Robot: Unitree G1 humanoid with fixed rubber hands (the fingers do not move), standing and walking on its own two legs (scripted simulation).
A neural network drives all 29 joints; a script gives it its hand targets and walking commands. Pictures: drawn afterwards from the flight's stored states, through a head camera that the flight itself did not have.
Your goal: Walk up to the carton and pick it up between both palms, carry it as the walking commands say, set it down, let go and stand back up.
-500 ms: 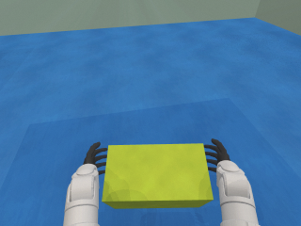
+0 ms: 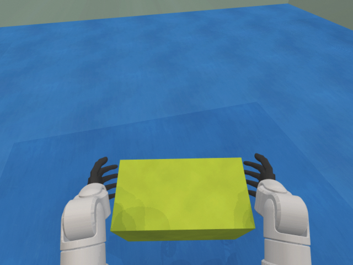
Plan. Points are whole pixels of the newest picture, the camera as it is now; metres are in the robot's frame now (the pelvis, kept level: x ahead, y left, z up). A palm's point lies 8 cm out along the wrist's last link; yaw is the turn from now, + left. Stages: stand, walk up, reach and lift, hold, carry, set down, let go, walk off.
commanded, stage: carry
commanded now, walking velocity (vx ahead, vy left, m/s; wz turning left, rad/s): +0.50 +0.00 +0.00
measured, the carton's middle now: (181, 202) +0.29 +0.00 -0.01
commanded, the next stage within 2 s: none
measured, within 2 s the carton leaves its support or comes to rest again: neither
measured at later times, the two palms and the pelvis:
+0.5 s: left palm (105, 106) +0.58 +0.22 +0.07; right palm (216, 97) +0.60 -0.13 +0.08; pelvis +0.32 +0.03 -0.02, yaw +2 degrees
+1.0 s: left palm (126, 56) +0.89 +0.19 +0.09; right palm (210, 53) +0.91 -0.16 +0.08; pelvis +0.64 +0.01 +0.00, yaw +3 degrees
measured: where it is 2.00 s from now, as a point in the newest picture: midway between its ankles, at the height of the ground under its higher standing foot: (166, 145)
